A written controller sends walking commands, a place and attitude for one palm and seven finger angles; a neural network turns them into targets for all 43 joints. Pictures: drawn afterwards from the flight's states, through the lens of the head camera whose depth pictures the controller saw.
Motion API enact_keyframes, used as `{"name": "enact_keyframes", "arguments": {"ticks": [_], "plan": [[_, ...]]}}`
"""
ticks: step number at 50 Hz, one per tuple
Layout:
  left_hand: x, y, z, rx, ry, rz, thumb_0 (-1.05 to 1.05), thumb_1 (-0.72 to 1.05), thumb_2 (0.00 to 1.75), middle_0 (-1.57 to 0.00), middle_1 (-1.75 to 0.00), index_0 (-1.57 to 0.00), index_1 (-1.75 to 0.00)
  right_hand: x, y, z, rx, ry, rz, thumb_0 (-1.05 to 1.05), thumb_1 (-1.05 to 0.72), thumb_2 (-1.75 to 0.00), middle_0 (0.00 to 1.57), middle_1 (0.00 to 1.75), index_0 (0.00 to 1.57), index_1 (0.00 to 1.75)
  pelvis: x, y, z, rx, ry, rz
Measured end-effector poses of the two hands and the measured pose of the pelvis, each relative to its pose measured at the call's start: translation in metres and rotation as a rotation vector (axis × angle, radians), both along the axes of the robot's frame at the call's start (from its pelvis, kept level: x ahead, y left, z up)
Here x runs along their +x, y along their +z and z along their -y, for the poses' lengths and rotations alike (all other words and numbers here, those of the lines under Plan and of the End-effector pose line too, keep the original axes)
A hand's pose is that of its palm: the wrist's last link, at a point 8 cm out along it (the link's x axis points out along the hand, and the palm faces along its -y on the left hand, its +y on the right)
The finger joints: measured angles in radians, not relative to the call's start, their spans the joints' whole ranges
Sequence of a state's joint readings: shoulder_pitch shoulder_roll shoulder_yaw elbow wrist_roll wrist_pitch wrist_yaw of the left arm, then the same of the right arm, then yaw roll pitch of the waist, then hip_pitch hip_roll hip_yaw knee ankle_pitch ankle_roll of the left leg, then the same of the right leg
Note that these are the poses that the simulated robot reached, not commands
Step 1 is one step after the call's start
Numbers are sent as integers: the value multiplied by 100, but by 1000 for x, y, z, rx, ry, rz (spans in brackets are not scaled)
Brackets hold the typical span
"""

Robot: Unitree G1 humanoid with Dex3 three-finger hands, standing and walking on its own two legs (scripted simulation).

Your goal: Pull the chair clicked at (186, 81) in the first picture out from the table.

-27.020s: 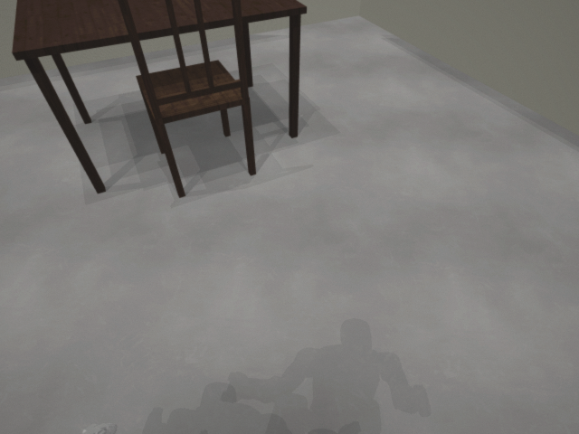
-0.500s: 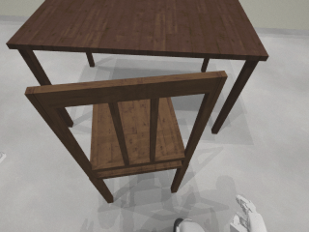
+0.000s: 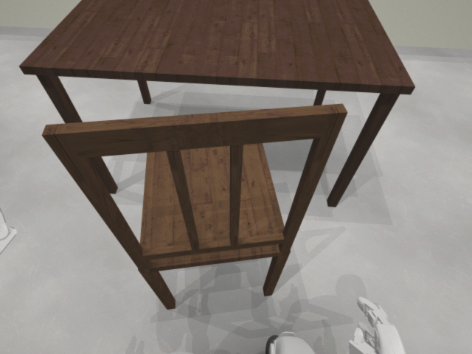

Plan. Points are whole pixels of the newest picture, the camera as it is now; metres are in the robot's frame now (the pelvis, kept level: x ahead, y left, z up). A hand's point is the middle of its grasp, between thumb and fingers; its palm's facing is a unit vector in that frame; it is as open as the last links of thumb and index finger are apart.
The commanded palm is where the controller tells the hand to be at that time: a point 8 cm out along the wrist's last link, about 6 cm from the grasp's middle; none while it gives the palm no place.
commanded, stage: step back with the hand held close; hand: left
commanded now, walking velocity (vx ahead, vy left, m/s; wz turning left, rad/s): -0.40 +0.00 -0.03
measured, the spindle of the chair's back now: (186, 208) +0.38 +0.12 -0.03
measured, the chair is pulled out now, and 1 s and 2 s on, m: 0.27 0.27 0.27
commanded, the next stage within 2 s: stop stepping back and stand still in 0.98 s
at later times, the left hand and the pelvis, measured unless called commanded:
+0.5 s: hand out of the picture +0.19 +0.27 +0.19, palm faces +0.45 -0.72 -0.53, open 7.4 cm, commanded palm +0.12 +0.31 +0.20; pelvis -0.02 +0.01 +0.00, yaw +0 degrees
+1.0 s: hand out of the picture +0.13 +0.25 +0.19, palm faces +0.33 -0.83 -0.46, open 7.4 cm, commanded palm +0.06 +0.31 +0.20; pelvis -0.09 +0.02 +0.01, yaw -2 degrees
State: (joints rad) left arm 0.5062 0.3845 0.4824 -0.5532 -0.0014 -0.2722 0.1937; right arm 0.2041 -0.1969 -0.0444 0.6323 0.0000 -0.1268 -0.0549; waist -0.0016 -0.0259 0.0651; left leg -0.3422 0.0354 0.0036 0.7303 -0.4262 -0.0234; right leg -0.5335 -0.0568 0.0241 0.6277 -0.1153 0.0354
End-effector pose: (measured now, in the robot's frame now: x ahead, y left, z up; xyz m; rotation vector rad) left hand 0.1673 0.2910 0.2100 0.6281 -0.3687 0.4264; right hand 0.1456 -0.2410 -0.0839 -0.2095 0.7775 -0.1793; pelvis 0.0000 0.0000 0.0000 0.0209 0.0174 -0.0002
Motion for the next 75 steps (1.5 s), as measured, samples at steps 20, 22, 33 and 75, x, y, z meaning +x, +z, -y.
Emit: {"name": "enact_keyframes", "arguments": {"ticks": [20, 22, 33, 75], "plan": [[-15, -5, -12, 11, -53, -56, 2, 89, 90, -21, -31, -22, -30, -22, 15, -9, -35, -14, -10, 1, -90, -90, 20, 30, 20, 30, -19, 7, -14, -9, -2, -14], [-19, -2, -14, 37, -53, -54, 1, 89, 90, -21, -31, -22, -30, -22, 16, -12, -29, -16, 9, 1, -90, -90, 20, 30, 20, 30, -20, 6, -13, -16, 6, -10], [-34, -6, -11, -27, -70, -44, 1, 89, 90, -21, -31, -22, -30, -38, 14, -16, -21, 2, -12, 1, -90, -90, 20, 30, 20, 30, -42, 8, -16, -14, -1, -4], [-139, -7, -27, -113, -128, -58, 1, 89, 90, -21, -31, -22, -30, -208, 34, -14, -47, -146, 42, 1, -90, -90, 20, 30, 20, 30, -157, 19, -30, -55, -79, 63]]}}
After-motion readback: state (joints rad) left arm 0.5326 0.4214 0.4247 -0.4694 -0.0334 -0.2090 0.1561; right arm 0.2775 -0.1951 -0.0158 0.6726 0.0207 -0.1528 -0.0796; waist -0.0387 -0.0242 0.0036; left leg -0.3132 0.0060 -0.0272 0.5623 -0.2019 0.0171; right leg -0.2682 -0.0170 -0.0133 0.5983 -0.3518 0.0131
